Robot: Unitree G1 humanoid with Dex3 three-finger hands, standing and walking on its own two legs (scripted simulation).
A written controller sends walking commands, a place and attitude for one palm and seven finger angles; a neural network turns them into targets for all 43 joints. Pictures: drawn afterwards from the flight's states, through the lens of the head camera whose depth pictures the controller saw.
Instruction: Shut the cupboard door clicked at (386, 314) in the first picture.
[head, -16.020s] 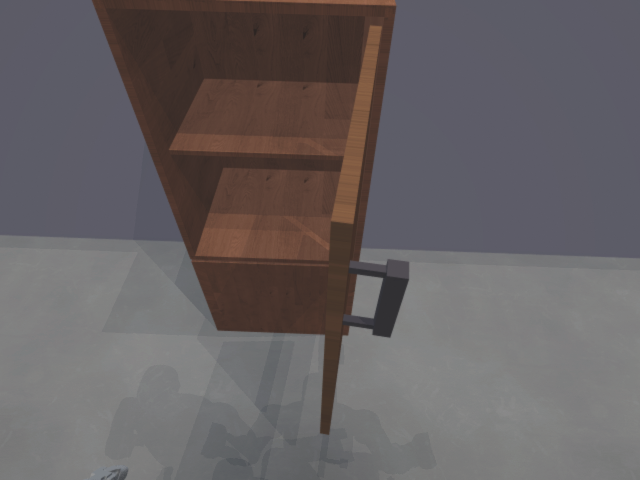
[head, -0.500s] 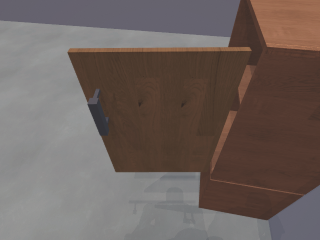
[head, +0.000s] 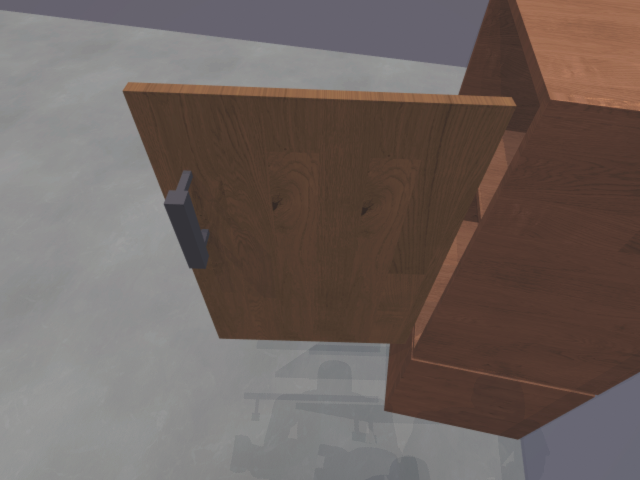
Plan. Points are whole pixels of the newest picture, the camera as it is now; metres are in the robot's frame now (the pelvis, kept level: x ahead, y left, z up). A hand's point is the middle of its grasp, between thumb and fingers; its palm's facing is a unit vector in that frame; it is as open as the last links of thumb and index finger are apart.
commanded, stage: raise the hand and make a fist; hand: left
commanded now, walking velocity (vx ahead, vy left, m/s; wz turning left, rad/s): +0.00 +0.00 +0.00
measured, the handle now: (192, 220) +0.41 +0.20 +0.09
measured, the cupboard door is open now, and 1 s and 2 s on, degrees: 100 100 100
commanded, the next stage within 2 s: bring the fist close to the handle in 1.84 s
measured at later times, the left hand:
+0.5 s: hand out of the picture +0.10 +0.18 +0.00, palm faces +0.18 -0.98 -0.06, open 5.4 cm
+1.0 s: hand (166, 448) +0.15 +0.17 +0.02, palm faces -0.03 -1.00 -0.02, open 3.3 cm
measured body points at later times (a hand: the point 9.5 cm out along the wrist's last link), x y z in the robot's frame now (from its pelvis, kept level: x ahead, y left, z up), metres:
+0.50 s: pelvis -0.06 -0.04 -0.09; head -0.01 -0.03 +0.36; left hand +0.08 +0.23 +0.00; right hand +0.21 -0.24 -0.12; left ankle -0.01 +0.08 -0.74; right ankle -0.03 -0.12 -0.74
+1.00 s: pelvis -0.04 -0.01 -0.05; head +0.00 -0.01 +0.40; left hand +0.15 +0.23 +0.03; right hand +0.14 -0.25 -0.12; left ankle -0.01 +0.08 -0.74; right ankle -0.03 -0.12 -0.74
